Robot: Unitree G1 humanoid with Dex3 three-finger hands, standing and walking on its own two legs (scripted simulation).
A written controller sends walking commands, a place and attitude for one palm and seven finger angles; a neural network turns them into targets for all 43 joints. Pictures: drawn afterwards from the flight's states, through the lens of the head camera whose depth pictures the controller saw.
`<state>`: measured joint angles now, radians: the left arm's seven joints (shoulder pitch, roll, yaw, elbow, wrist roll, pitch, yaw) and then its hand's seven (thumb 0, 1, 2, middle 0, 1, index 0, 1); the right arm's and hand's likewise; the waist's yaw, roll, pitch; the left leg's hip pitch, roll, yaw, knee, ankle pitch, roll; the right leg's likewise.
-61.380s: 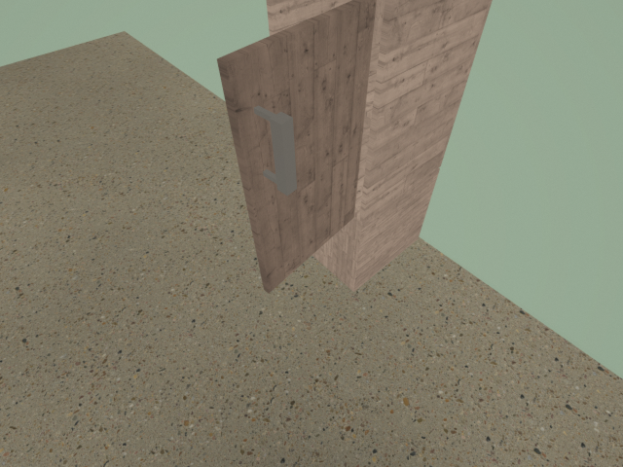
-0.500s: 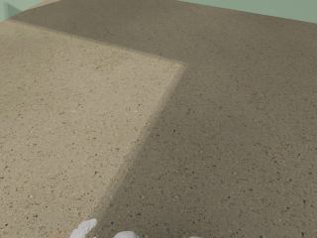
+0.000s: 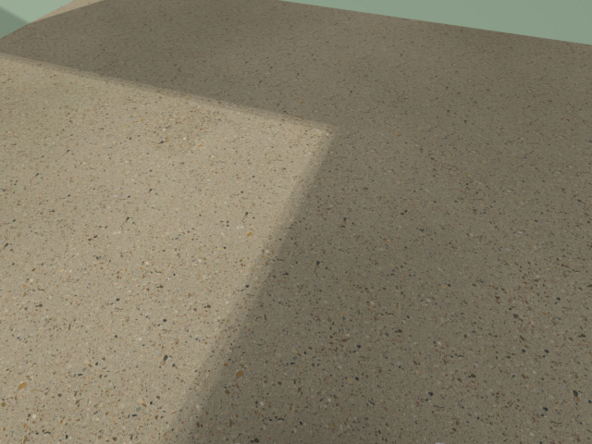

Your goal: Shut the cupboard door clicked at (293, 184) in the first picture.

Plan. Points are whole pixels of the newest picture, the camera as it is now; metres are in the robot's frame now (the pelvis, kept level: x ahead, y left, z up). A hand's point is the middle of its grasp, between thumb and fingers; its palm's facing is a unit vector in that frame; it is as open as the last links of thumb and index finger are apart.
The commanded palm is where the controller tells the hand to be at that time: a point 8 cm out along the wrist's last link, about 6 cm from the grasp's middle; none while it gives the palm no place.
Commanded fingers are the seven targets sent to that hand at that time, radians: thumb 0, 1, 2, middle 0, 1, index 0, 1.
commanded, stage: turn to face it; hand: left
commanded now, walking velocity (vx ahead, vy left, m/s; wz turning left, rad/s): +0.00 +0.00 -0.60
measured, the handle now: out of the picture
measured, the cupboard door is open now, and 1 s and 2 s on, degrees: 25 25 25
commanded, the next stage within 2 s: none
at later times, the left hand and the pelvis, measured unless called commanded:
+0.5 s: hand (188, 386) +0.21 +0.20 -0.14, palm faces -0.27 -0.94 -0.23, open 7.4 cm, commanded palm none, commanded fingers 0.00 0.90 0.90 -0.20 -0.30 -0.20 -0.30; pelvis +0.03 +0.03 +0.02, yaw -17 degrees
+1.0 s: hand (238, 391) +0.21 +0.12 -0.15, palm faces -0.53 -0.82 -0.21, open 7.4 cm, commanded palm none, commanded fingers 0.00 0.90 0.90 -0.20 -0.30 -0.20 -0.30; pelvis +0.04 +0.00 +0.01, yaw -34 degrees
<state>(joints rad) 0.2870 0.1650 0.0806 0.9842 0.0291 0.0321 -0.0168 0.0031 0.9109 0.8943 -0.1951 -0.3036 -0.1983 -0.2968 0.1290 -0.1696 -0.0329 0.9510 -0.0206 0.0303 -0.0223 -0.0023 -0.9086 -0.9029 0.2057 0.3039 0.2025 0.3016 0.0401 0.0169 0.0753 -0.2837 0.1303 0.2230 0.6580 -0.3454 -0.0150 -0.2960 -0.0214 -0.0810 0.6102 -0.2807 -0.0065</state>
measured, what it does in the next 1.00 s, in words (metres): steps on the spot, turning right: left foot, then right foot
